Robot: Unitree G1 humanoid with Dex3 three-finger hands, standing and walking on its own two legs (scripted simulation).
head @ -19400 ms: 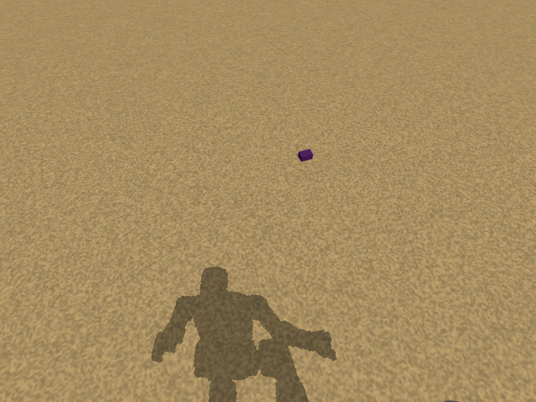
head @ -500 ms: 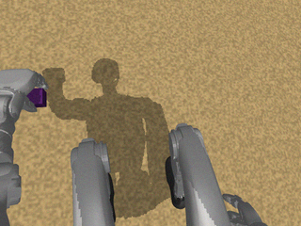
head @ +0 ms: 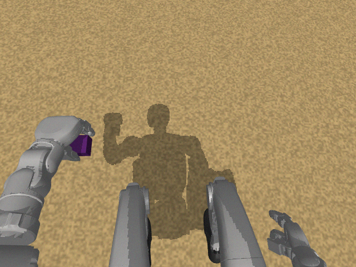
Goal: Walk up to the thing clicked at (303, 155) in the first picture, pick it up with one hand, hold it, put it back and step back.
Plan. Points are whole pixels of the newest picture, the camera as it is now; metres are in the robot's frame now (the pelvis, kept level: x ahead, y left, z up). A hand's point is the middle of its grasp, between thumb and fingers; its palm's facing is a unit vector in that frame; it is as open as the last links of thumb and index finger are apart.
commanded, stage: lift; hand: left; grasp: from above
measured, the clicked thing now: (75, 145) +0.40 +0.26 -0.11
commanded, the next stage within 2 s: hold in 0.74 s
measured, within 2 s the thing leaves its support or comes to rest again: neither
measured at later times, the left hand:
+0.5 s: hand (50, 126) +0.37 +0.23 +0.08, palm faces -0.46 -0.06 -0.88, open 7.5 cm
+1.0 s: hand (34, 96) +0.38 +0.22 +0.15, palm faces -0.48 -0.04 -0.87, open 7.5 cm
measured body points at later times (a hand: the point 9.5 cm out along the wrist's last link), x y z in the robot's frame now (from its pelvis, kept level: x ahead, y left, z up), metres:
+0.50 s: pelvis +0.04 -0.01 +0.15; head +0.12 +0.00 +0.60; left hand +0.39 +0.23 +0.13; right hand +0.15 -0.27 +0.03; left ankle +0.09 +0.13 -0.50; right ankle +0.10 -0.16 -0.50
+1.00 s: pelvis +0.08 -0.01 +0.21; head +0.12 -0.01 +0.66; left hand +0.41 +0.23 +0.20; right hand +0.18 -0.27 +0.08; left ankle +0.09 +0.13 -0.50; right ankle +0.10 -0.16 -0.50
